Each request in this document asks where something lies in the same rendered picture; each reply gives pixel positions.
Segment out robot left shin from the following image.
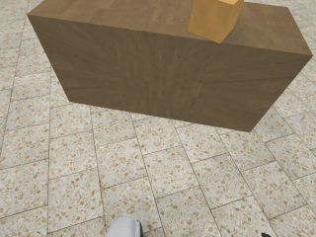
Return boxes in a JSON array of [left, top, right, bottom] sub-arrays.
[[123, 214, 135, 219]]

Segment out carton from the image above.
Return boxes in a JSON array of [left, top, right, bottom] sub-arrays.
[[188, 0, 244, 43]]

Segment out pedestal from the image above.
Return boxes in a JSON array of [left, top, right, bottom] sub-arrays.
[[27, 0, 313, 132]]

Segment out robot left thigh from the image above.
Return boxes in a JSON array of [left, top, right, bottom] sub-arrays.
[[105, 216, 140, 237]]

